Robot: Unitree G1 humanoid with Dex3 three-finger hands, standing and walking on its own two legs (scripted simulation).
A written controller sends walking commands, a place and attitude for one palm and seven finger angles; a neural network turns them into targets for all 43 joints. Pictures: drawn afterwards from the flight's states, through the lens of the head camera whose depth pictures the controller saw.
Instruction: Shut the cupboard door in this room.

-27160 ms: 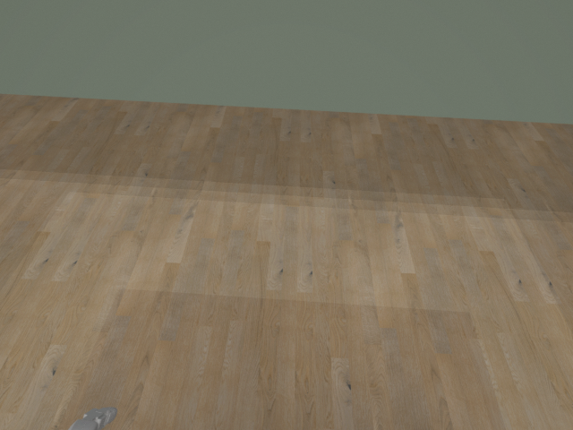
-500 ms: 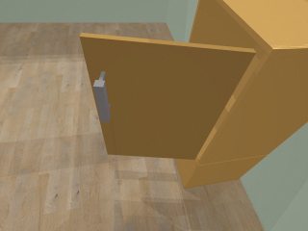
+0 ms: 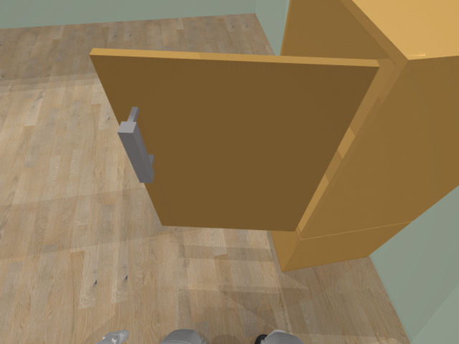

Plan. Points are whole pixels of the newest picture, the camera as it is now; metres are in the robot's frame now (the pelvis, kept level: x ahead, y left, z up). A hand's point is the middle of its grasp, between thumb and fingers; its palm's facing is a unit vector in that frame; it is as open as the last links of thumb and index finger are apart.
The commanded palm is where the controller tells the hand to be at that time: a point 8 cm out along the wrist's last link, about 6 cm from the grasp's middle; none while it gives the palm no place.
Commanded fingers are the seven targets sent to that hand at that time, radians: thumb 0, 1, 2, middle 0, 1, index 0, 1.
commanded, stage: come to a stop and stand still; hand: left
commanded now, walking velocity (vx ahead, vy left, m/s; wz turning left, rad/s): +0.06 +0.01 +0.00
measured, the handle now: (141, 146) +0.44 +0.20 +0.06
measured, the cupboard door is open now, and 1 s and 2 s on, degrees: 78 78 78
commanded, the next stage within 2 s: look again from close up in 0.56 s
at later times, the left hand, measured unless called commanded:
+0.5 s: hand out of the picture -0.02 +0.25 -0.14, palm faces -0.03 -0.96 -0.29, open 7.4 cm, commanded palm none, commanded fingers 0.00 0.90 0.90 -0.20 -0.30 -0.20 -0.30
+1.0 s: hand out of the picture +0.04 +0.21 -0.15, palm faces -0.05 -0.97 -0.24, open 7.3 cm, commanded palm none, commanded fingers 0.00 0.90 0.90 -0.20 -0.30 -0.20 -0.30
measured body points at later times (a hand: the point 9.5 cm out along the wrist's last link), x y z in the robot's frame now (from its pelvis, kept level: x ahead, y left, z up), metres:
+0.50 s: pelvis -0.03 +0.05 +0.01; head -0.02 +0.01 +0.46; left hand -0.01 +0.30 -0.12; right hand +0.00 -0.18 -0.16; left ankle -0.01 +0.12 -0.73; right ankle +0.00 -0.07 -0.73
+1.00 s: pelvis +0.00 +0.03 +0.02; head +0.02 +0.01 +0.46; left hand +0.04 +0.26 -0.13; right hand -0.01 -0.18 -0.15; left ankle -0.01 +0.12 -0.73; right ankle +0.00 -0.07 -0.73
